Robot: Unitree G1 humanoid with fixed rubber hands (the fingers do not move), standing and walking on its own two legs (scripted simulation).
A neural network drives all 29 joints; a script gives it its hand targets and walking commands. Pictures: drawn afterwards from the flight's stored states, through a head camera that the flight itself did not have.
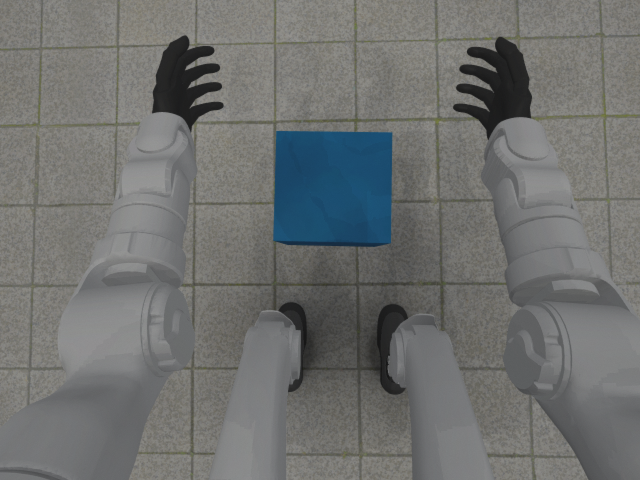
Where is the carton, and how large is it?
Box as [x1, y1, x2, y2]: [273, 131, 391, 246]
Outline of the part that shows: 276,131 273,240 286,244 375,246 390,242 391,132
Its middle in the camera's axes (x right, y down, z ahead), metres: +0.03 -0.09 +0.82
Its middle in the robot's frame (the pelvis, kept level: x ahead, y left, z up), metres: +0.47 +0.02 -0.49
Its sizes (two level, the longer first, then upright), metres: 0.210 0.200 0.250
